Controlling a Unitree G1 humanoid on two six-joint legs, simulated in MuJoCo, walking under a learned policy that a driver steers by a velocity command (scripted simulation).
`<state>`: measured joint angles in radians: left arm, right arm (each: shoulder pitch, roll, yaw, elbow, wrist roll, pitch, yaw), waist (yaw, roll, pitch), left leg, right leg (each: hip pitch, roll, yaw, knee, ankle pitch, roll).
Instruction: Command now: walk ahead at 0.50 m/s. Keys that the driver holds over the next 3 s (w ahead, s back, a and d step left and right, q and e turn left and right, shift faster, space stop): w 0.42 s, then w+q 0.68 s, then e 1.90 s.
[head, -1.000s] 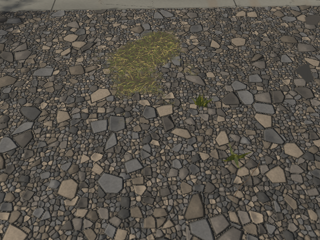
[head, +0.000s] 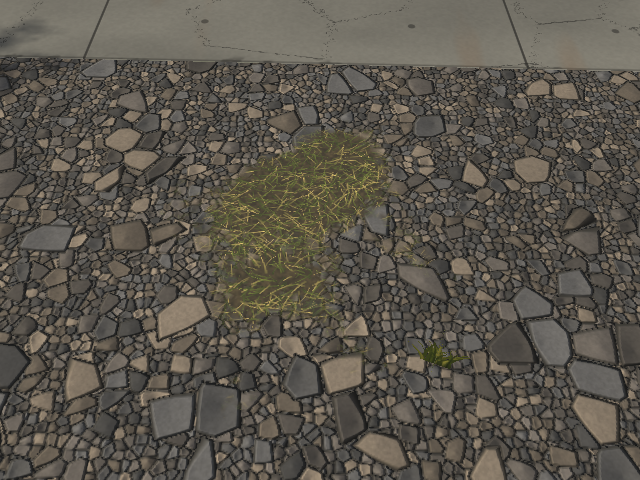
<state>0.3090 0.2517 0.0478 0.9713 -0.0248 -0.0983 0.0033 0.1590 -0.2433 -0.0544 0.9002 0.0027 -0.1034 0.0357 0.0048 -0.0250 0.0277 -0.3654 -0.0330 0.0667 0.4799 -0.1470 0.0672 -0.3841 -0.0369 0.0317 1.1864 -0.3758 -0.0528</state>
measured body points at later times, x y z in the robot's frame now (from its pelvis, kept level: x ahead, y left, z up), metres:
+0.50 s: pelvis +0.27 -0.05 -0.01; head +0.31 -0.06 +0.44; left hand +0.47 +0.19 -0.11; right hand +0.24 -0.32 -0.16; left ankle +0.09 +0.08 -0.68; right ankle +0.38 -0.15 -0.73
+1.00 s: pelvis +0.54 -0.02 -0.01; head +0.56 +0.00 +0.43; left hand +0.46 +0.25 -0.16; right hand +0.78 -0.20 -0.12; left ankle +0.64 +0.11 -0.73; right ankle +0.38 -0.15 -0.73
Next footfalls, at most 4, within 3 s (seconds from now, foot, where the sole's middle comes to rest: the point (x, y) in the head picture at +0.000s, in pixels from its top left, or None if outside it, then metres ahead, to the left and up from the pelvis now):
0.44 right None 0.42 -0.16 -0.77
1.02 left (272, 383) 0.68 0.12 -0.77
1.50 right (320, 286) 0.94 0.02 -0.77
1.94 left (228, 304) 0.88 0.24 -0.77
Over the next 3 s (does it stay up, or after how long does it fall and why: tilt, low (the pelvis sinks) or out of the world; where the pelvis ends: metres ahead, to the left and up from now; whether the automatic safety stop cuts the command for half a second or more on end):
stays up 0.83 0.11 0.01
